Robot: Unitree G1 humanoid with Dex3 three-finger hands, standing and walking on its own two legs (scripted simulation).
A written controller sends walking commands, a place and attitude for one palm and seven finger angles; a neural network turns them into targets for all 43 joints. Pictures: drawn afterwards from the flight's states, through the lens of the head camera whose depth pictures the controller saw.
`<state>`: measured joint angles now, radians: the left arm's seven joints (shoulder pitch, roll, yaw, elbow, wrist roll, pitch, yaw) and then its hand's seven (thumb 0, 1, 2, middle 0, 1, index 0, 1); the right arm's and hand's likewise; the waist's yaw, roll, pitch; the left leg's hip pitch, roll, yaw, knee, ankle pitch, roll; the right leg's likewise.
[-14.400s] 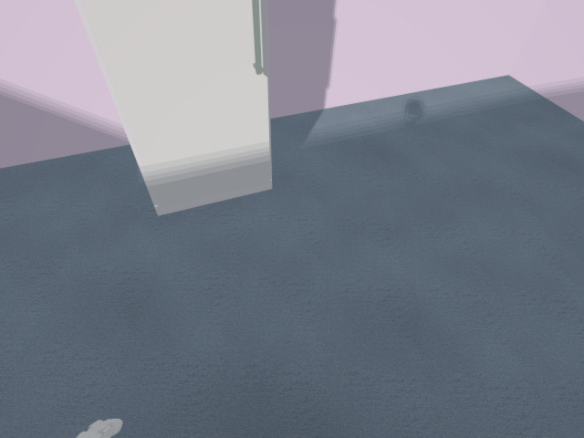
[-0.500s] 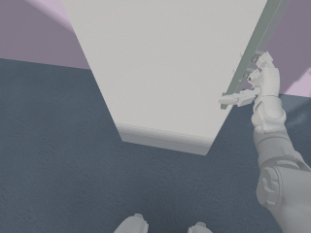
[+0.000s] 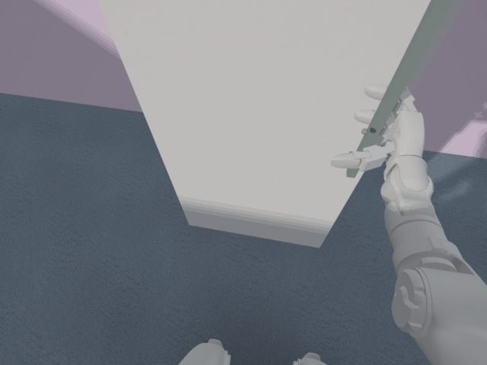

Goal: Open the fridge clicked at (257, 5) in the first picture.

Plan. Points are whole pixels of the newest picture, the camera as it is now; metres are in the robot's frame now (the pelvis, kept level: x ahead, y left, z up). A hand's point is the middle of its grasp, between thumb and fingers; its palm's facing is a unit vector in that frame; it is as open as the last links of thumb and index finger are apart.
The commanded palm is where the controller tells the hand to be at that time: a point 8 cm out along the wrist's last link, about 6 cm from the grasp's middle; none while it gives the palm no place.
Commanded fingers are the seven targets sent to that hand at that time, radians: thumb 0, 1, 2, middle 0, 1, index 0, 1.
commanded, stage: slide the fingers in behind the handle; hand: right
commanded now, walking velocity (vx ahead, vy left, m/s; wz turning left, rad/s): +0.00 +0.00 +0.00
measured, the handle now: (387, 94) +0.54 -0.13 +0.14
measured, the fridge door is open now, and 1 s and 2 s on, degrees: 0 0 0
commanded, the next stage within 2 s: grip the handle and tug to test in 0.84 s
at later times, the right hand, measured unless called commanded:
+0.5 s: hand (361, 131) +0.49 -0.10 +0.10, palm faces +0.01 +1.00 +0.00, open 14.0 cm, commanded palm +0.46 -0.14 +0.10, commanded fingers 0.00 0.50 -0.30 0.30 1.20 0.30 1.20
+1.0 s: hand (361, 131) +0.49 -0.10 +0.10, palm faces +0.00 +1.00 +0.00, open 14.0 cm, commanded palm +0.46 -0.15 +0.10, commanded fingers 0.00 0.31 -0.38 0.32 1.23 0.32 1.23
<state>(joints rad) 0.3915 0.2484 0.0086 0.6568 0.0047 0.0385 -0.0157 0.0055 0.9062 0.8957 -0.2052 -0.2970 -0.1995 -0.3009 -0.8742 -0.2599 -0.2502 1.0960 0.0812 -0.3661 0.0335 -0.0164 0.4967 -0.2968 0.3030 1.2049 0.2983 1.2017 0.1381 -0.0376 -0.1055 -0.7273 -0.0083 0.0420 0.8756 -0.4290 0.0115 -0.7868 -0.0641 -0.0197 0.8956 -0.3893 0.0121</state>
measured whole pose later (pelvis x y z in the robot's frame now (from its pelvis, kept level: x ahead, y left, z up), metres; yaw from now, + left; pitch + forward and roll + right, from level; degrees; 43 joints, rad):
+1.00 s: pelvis +0.00 -0.01 +0.00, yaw +0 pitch +16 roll +1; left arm 0.39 0.24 0.01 0.67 0.01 0.03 -0.03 0.01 0.91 0.90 -0.20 -0.30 -0.20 -0.30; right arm -0.88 -0.23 -0.22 1.10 0.08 -0.39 -0.01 -0.02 0.49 -0.30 0.29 1.21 0.29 1.20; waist 0.14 -0.04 -0.11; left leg -0.73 0.00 0.04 0.87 -0.43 0.00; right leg -0.79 -0.06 -0.02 0.90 -0.39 0.01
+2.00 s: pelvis +0.00 +0.00 +0.00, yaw -1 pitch +16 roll +1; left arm 0.38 0.25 0.02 0.67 0.01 0.03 -0.02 0.01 0.91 0.90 -0.20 -0.30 -0.20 -0.30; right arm -0.89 -0.24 -0.20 1.10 0.09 -0.38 0.00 0.01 -0.79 -0.84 0.43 1.40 0.42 1.40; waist 0.13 -0.04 -0.11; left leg -0.72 0.00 0.05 0.87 -0.43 0.01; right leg -0.79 -0.05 -0.01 0.89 -0.39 0.01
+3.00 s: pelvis +0.06 +0.00 +0.03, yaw +4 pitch +13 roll +0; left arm 0.37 0.23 0.02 0.55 -0.01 0.04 -0.05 0.01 0.91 0.90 -0.20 -0.30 -0.20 -0.30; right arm -0.18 -0.13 -0.10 0.30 0.16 -0.20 0.01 0.01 -0.80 -0.81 0.22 1.30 0.23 1.27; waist 0.07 -0.04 -0.13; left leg -0.50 -0.01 -0.02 0.72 -0.40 0.01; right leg -0.52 -0.05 -0.06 0.73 -0.39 0.00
